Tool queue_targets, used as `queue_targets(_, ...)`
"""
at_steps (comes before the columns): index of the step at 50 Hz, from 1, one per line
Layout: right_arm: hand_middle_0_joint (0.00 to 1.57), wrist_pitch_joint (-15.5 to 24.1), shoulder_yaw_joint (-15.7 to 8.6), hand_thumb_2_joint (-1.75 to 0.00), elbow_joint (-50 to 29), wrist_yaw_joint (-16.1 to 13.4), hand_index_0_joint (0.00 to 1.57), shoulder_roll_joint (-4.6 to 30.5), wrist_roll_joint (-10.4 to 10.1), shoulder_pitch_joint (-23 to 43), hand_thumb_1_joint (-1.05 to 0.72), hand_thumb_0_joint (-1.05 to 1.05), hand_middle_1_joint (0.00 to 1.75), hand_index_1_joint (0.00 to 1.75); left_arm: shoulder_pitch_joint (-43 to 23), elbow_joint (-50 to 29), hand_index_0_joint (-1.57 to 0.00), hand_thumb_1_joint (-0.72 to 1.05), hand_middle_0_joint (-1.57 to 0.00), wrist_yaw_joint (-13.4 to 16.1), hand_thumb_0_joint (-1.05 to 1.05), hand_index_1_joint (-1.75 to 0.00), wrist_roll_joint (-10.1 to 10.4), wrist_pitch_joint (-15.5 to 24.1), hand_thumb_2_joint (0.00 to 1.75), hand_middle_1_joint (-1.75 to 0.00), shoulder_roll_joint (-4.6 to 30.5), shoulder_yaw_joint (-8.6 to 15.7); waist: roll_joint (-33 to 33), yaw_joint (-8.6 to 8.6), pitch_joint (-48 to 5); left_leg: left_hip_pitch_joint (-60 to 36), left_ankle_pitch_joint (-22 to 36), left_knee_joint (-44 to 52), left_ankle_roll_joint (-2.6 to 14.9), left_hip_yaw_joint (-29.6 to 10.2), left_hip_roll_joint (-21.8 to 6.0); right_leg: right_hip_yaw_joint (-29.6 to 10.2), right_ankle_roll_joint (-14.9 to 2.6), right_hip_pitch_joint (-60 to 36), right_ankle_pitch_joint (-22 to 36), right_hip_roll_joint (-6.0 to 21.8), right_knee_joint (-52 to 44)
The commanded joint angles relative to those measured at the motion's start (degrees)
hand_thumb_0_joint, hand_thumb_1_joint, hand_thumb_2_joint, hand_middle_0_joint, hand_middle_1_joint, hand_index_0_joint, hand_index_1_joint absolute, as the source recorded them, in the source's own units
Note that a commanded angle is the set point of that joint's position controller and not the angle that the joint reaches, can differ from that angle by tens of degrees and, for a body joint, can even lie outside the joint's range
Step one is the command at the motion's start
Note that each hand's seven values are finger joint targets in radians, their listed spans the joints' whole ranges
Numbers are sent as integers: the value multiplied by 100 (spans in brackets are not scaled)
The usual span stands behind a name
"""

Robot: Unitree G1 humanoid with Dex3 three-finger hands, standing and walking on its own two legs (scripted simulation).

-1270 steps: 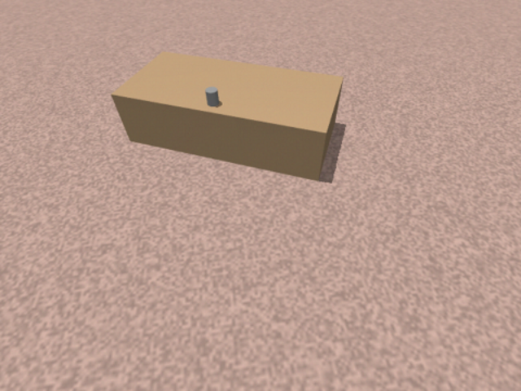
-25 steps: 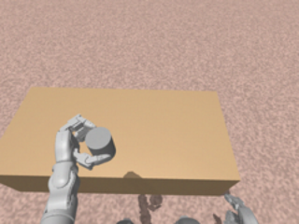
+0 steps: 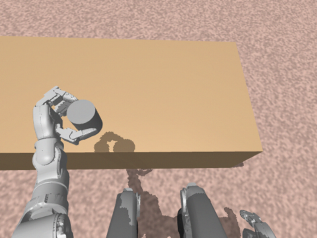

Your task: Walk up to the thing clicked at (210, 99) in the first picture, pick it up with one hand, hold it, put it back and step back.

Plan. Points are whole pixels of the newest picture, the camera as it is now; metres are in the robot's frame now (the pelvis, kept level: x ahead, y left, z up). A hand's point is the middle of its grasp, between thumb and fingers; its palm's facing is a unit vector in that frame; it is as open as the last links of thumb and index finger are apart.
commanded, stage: crouch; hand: left
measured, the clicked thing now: (86, 118) +0.41 +0.19 +0.00
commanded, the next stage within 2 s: lower in 0.70 s
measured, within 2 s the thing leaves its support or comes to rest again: neither
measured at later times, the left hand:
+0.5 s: hand (78, 121) +0.43 +0.23 -0.06, palm faces +0.20 -0.98 -0.02, open 10.1 cm
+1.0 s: hand (83, 127) +0.43 +0.23 -0.11, palm faces +0.21 -0.98 -0.03, open 10.1 cm
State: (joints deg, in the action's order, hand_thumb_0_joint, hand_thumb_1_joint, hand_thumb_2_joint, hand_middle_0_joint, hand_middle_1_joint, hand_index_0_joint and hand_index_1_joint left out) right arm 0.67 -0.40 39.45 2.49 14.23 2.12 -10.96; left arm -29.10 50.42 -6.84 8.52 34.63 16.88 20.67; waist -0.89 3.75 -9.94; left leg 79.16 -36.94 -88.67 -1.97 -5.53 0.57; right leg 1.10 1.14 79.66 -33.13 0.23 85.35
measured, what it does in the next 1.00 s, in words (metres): lowers itself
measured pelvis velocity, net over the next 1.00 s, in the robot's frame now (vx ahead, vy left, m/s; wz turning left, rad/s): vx -0.03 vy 0.00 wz -0.02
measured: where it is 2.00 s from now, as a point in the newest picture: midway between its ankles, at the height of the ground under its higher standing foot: outside the picture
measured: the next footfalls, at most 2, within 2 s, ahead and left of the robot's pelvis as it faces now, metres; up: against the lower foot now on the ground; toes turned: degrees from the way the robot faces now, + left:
none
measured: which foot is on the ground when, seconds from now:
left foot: down 0.00-1.00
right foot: down 0.00-1.00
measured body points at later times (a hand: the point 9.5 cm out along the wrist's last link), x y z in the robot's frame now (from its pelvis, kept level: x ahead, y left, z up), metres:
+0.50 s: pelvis -0.02 +0.00 -0.06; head +0.15 +0.04 +0.36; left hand +0.41 +0.28 -0.06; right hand +0.09 -0.26 -0.18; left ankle +0.03 +0.13 -0.56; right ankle +0.06 -0.13 -0.56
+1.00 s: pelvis -0.03 +0.00 -0.10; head +0.16 +0.04 +0.31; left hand +0.41 +0.28 -0.11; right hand +0.09 -0.26 -0.22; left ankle +0.03 +0.13 -0.56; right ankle +0.06 -0.13 -0.56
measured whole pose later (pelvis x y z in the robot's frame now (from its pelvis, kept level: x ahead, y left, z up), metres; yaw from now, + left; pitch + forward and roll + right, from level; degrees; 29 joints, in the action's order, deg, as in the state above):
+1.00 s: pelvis -0.03 +0.00 -0.10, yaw -1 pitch +34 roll -4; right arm 0.5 1.9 37.7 2.8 15.3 2.8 -9.0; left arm -36.3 54.9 -6.3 6.3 34.3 21.7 24.3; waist -0.5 6.4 -11.7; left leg 102.4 -39.9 -108.3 -2.1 -6.3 1.8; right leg 1.2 1.7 102.6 -35.5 0.4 104.0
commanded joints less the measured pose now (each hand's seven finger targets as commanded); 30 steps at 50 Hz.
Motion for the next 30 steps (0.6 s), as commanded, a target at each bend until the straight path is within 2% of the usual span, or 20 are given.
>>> queue_targets(1, 20, 137, -391, -91, -509, -88, 20, 1008, -9, -411, -91, 0, 30, 30, -1925, -1146, -138, -3, -137, -8, 0, -148, 36, 458, 126, -147, 1151, 282, -174, 112, -3005, -1143, 1264, 985, 277, 292, 43, -73, -283, -1866, 1232, -60, -952)
queue_targets(2, 20, 137, -385, -91, -485, -93, 20, 1008, -10, -393, -91, 0, 30, 30, -2067, -1143, -138, -3, -137, -8, 0, -147, 48, 461, 125, -146, 1210, 352, -196, 121, -2985, -1130, 1182, 929, 274, 273, 39, -59, -293, -1726, 1143, -68, -888)
queue_targets(3, 20, 129, -384, -90, -487, -97, 20, 1043, -19, -380, -91, 0, 30, 30, -1911, -1016, -138, -3, -137, 1, 0, -148, 28, 432, 125, -147, 1289, 427, -164, 109, -2998, -1108, 1188, 888, 281, 258, 35, -16, -302, -1614, 1126, -73, -825)
queue_targets(4, 20, 134, -365, -90, -462, -91, 20, 1047, -12, -417, -91, 0, 30, 30, -2012, -1115, -139, -1, -138, -28, 0, -147, 14, 446, 124, -147, 1358, 424, -334, 102, -3063, -1142, 1300, 839, 265, 247, 35, 13, -323, -1506, 1194, -77, -704)
queue_targets(7, 20, 118, -330, -91, -463, -80, 20, 1021, -8, -410, -91, 0, 30, 30, -2040, -1088, -139, -3, -138, -50, 0, -147, 22, 454, 124, -146, 1437, 522, -305, 94, -3268, -996, 1464, 643, 285, 260, 46, 28, -322, -1516, 1361, -79, -545)
queue_targets(9, 20, 114, -316, -91, -463, -75, 20, 1029, 4, -394, -92, 0, 30, 30, -2145, -1163, -139, -2, -137, -62, 0, -147, -18, 460, 124, -146, 1401, 425, -545, 113, -3222, -1101, 1387, 643, 257, 222, 35, 66, -364, -1114, 1197, -88, -427)
queue_targets(10, 20, 111, -307, -91, -455, -73, 20, 1055, 14, -409, -92, 0, 30, 30, -2195, -1141, -137, -4, -136, -62, 0, -146, -20, 462, 124, -145, 1478, 494, -690, 104, -3266, -1115, 1441, 577, 245, 229, 25, 70, -376, -1009, 1210, -85, -348)
queue_targets(11, 20, 109, -312, -91, -461, -78, 20, 1046, 19, -394, -92, 0, 30, 30, -2342, -1248, -137, -2, -136, -46, 0, -145, -45, 476, 124, -144, 1490, 454, -719, 125, -3269, -1042, 1239, 602, 239, 221, 29, 80, -380, -938, 1044, -89, -337)
queue_targets(12, 20, 111, -311, -91, -441, -82, 20, 1044, 8, -399, -92, 0, 30, 30, -2258, -1151, -136, -3, -135, -22, 0, -144, -40, 463, 123, -143, 1524, 503, -663, 89, -3265, -1010, 1229, 561, 243, 228, 18, 74, -373, -948, 1045, -93, -324)
queue_targets(17, 20, 111, -294, -91, -462, -87, 20, 1078, 18, -438, -93, 0, 30, 30, -2408, -1295, -135, -5, -134, -15, 0, -145, -31, 423, 124, -143, 1441, 378, -806, 189, -3460, -970, 1428, 377, 239, 202, 18, 112, -389, -766, 1190, -85, -101)
queue_targets(19, 20, 117, -294, -91, -404, -91, 20, 1082, 3, -392, -93, 0, 30, 30, -2400, -1152, -134, -7, -134, 2, 0, -144, -32, 394, 124, -143, 1531, 458, -712, 164, -3278, -826, 1185, 345, 249, 197, 8, 99, -382, -596, 996, -88, -86)
queue_targets(20, 20, 112, -302, -91, -414, -97, 20, 1100, 19, -449, -93, 0, 30, 30, -2421, -1172, -134, -6, -133, -4, 0, -144, -43, 381, 124, -142, 1476, 388, -807, 216, -3309, -800, 1225, 286, 251, 213, 19, 90, -382, -555, 1037, -82, -53)
queue_targets(23, 20, 112, -295, -91, -458, -97, 20, 1091, 10, -403, -92, 0, 30, 30, -2402, -1144, -133, -5, -133, 80, 0, -144, -66, 350, 125, -142, 1493, 422, -713, 185, -3316, -649, 973, 291, 253, 213, 28, 109, -374, -582, 850, -81, -24)
queue_targets(25, 20, 108, -287, -91, -468, -95, 20, 1087, 5, -426, -93, 0, 30, 30, -2363, -1236, -133, -6, -133, 105, 0, -144, -58, 360, 125, -142, 1546, 500, -657, 172, -3459, -550, 1100, 193, 259, 217, 32, 109, -369, -583, 945, -83, 63)
queue_targets(26, 20, 105, -279, -91, -459, -93, 20, 1088, 7, -419, -93, 0, 30, 30, -2377, -1210, -133, -6, -133, 99, 0, -144, -80, 351, 125, -142, 1521, 428, -732, 163, -3453, -629, 1175, 186, 246, 204, 30, 119, -383, -488, 969, -77, 108)
queue_targets(28, 20, 109, -277, -91, -484, -103, 20, 1117, 8, -435, -92, 0, 30, 30, -2444, -1321, -132, -4, -132, 70, 0, -143, -67, 362, 124, -141, 1580, 450, -737, 214, -3518, -591, 1306, 100, 257, 193, 43, 126, -384, -506, 1086, -75, 174)
queue_targets(30, 20, 105, -245, -91, -454, -95, 20, 1092, 1, -433, -93, 0, 30, 30, -2311, -1093, -132, -6, -131, 81, 0, -142, -74, 328, 123, -140, 1564, 474, -625, 180, -3405, -437, 1343, 20, 268, 213, 45, 117, -379, -482, 1120, -77, 233)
